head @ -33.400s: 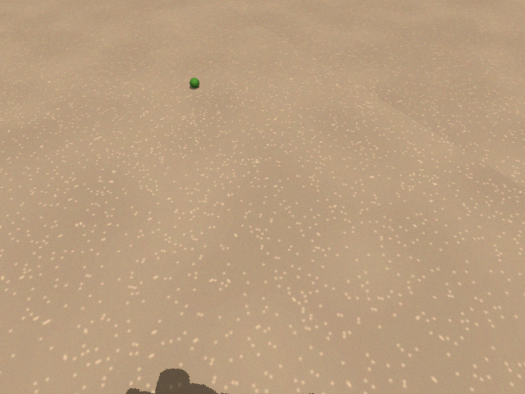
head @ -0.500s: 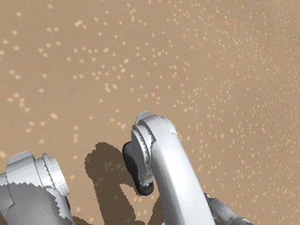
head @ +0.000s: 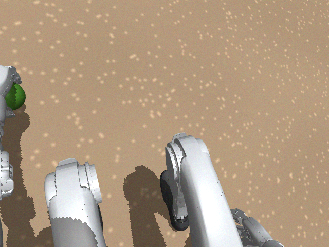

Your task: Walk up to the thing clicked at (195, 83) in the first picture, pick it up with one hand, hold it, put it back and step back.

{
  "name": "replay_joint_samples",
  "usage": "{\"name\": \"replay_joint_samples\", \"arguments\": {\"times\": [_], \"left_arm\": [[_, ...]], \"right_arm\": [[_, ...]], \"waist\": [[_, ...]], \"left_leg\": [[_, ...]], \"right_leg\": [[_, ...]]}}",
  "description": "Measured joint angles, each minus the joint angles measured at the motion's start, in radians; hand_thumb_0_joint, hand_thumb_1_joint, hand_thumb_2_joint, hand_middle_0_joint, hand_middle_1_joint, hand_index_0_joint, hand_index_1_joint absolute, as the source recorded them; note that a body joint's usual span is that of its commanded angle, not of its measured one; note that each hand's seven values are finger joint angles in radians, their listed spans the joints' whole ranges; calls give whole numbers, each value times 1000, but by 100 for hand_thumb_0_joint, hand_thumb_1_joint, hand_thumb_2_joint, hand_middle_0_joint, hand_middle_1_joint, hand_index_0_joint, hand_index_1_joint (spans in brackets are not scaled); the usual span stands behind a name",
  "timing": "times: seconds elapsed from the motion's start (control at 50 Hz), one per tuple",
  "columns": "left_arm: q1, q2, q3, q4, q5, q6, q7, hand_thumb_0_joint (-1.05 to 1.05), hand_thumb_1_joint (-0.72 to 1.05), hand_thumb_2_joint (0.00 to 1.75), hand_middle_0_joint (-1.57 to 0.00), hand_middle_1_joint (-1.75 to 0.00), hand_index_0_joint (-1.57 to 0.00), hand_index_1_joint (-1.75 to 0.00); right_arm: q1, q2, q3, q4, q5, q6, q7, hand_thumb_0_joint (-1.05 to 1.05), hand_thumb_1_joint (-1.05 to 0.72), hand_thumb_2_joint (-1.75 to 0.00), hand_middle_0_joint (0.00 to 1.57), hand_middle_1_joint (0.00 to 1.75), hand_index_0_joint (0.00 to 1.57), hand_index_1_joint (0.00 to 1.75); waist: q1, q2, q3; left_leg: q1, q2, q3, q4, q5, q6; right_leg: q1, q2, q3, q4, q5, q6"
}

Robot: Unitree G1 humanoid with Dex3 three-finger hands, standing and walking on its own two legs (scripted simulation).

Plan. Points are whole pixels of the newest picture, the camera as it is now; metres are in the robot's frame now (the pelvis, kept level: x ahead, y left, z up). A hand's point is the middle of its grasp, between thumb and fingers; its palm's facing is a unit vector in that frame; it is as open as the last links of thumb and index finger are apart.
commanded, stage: settle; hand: left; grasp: from above
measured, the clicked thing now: (7, 95) +0.49 +0.30 -0.19
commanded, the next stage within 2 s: lift in 0.26 s
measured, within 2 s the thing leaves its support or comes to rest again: neither
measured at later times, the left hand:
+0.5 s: hand out of the picture +0.47 +0.30 -0.12, palm faces -0.44 -0.08 -0.89, open 9.6 cm
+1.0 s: hand out of the picture +0.42 +0.31 +0.00, palm faces -0.44 -0.09 -0.89, open 9.6 cm
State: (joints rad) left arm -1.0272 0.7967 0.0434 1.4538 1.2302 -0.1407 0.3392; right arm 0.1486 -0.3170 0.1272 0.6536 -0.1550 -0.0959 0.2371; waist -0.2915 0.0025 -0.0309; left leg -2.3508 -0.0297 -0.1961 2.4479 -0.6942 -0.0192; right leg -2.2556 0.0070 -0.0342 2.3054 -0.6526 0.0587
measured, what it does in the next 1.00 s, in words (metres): rises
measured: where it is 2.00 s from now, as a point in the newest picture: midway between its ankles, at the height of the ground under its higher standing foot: (138, 226)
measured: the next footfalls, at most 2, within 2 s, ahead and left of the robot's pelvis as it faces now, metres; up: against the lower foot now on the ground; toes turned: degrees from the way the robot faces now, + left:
none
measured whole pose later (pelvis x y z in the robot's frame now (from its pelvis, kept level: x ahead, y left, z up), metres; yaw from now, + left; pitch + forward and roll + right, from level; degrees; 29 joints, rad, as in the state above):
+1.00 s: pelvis -0.01 +0.00 +0.10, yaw +5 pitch +35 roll -7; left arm -0.74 0.63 -0.02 0.96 1.08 -0.10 0.08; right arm 0.19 -0.27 0.00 0.63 -0.03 0.05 0.09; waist -0.15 0.06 -0.17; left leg -2.06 -0.01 -0.11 2.10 -0.65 -0.01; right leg -2.00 -0.03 0.01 2.01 -0.62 0.07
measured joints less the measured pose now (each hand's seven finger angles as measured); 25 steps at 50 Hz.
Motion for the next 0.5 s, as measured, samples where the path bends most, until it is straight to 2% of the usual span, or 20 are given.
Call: {"name": "replay_joint_samples", "arguments": {"times": [0.1, 0.4, 0.5], "left_arm": [[-4, -10, -3, -25, 5, -13, -36, 2, 9, 38, -84, -60, -74, -53], [-8, -16, 4, -66, 9, -26, -82, 1, 8, 43, -83, -62, -72, -54], [7, -33, 7, -91, -9, -16, -100, 1, 9, 42, -82, -62, -72, -54]], "right_arm": [[10, 6, -10, -8, 10, 27, -26, 0, -91, -90, 20, 30, 20, 30], [63, 4, -31, 2, 29, 76, -84, 0, -91, -90, 20, 30, 20, 30], [77, 8, -45, 10, 39, 89, -95, 0, -92, -90, 20, 30, 20, 30]], "waist": [[7, 10, -7], [10, 21, -16], [16, 28, -30]], "left_leg": [[11, -2, 11, -26, 12, -2], [35, 0, 26, -81, 37, -6], [41, -1, 34, -98, 41, -5]], "right_leg": [[6, -6, 7, -15, 7, -1], [20, -11, 17, -55, 27, 0], [25, -15, 22, -67, 29, -1]]}}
